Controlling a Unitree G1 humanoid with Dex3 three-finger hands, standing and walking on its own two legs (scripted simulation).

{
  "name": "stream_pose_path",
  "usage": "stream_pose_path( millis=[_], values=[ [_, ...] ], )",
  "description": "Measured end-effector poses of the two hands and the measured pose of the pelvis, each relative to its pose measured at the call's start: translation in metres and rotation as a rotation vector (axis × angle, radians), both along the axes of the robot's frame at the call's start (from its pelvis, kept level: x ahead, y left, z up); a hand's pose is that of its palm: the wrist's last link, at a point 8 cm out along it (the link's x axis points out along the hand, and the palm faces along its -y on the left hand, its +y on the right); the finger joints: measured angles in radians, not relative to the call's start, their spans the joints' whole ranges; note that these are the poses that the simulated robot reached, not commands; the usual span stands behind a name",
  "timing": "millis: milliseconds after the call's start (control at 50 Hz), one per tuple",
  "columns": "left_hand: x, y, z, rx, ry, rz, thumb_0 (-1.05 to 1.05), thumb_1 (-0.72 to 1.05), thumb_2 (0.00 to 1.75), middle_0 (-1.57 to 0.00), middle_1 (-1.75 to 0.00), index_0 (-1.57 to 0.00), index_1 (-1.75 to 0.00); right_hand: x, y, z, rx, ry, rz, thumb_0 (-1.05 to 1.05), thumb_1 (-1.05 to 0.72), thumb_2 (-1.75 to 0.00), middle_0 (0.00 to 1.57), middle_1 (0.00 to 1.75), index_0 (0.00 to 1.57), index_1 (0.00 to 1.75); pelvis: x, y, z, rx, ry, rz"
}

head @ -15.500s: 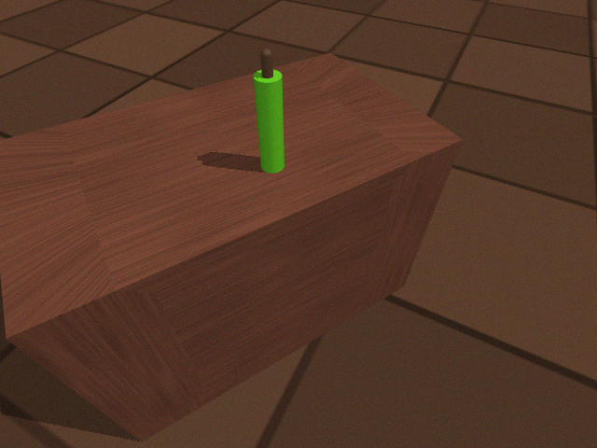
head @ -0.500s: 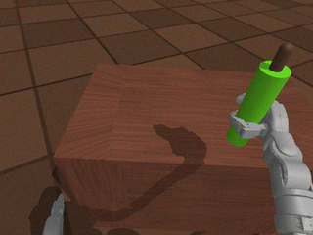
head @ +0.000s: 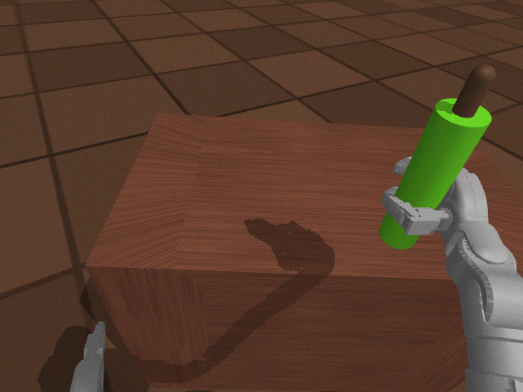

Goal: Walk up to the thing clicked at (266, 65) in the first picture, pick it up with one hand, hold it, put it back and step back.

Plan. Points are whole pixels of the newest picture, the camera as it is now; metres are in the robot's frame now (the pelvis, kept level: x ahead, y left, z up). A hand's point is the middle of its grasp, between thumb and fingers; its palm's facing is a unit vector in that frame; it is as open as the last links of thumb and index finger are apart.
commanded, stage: hold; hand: right
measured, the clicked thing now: (431, 170) +0.34 -0.18 +0.24
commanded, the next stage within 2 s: none
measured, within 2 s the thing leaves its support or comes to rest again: neither
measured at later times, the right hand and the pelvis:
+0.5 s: hand (419, 186) +0.34 -0.17 +0.21, palm faces +0.12 +0.99 -0.05, open 7.6 cm; pelvis +0.01 +0.00 +0.00, yaw +0 degrees
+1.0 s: hand (414, 195) +0.33 -0.17 +0.20, palm faces +0.12 +0.99 -0.05, open 7.6 cm; pelvis +0.01 +0.00 +0.00, yaw +0 degrees
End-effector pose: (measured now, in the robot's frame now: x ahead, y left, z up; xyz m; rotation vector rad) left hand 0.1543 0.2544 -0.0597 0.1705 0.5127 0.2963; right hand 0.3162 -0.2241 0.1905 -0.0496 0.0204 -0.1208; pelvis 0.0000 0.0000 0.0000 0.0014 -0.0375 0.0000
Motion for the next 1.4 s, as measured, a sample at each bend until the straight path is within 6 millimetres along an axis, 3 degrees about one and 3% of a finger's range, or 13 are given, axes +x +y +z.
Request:
stream_pose_path(
  millis=[540,1100,1400],
  values=[
    [0.012,-0.003,-0.001,-0.013,-0.032,-0.013,-0.02,-0.54,0.05,-0.06,-0.06,-0.06,-0.05,-0.005,0.0,0.028,-0.008,-0.022,0.006,-0.01,0.17,-1.19,0.79,1.13,0.89,1.14,0.007,-0.002,0.0,0.001,-0.004,-0.007],
    [0.011,0.004,0.0,-0.003,-0.04,-0.009,-0.02,-0.54,0.05,-0.06,-0.06,-0.06,-0.05,-0.014,0.006,0.015,-0.004,0.007,0.001,-0.01,0.17,-1.19,0.79,1.13,0.89,1.14,0.004,0.003,0.0,0.0,-0.006,-0.01],
    [0.011,0.003,-0.001,-0.006,-0.041,-0.003,-0.02,-0.54,0.05,-0.06,-0.06,-0.06,-0.05,-0.008,0.006,0.021,-0.002,-0.005,0.001,-0.01,0.17,-1.19,0.79,1.13,0.89,1.14,0.006,0.002,0.0,0.001,-0.002,-0.008]
  ],
)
